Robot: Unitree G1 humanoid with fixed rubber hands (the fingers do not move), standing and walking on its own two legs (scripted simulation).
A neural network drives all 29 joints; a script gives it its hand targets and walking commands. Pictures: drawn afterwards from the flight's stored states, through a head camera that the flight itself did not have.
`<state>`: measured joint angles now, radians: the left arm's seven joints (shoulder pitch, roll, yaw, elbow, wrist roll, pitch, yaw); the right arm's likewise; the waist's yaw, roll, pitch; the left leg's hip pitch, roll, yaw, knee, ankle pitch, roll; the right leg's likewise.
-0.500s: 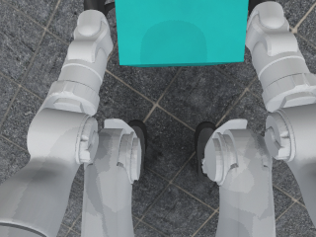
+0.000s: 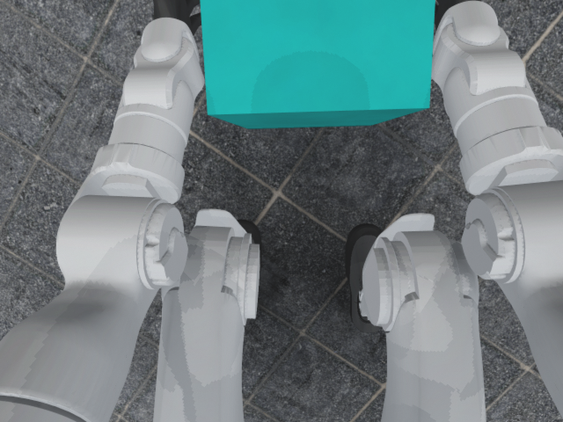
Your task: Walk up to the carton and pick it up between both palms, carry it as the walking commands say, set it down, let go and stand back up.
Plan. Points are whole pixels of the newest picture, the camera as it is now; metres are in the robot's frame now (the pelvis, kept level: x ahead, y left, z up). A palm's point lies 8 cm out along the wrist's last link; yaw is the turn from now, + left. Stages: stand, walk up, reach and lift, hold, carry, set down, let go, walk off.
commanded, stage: reach and lift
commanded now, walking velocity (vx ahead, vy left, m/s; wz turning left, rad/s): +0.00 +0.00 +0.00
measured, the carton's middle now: (310, 21) +0.55 +0.00 -0.23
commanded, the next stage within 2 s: none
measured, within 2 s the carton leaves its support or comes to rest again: leaves its support in 0.06 s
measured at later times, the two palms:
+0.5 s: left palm (160, 2) +0.53 +0.15 -0.11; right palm out of the picture +0.54 -0.15 -0.11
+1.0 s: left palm out of the picture +0.53 +0.15 -0.05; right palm out of the picture +0.53 -0.15 -0.05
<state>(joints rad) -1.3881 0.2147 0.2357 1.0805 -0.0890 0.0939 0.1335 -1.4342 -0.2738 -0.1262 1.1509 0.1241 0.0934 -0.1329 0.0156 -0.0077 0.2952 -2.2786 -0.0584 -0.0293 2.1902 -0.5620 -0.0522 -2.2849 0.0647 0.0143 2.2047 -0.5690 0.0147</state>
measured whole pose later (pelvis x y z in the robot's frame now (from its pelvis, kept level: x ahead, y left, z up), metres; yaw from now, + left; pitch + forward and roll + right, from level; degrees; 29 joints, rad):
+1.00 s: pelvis +0.01 +0.00 +0.06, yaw +0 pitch +46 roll +1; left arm -1.16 0.06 0.44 0.70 0.11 0.30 0.08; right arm -1.20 -0.11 -0.36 0.76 -0.11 0.31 -0.07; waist 0.02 0.01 -0.01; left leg -2.23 -0.10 -0.05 1.98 -0.55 -0.06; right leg -2.23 0.11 0.06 1.99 -0.56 0.05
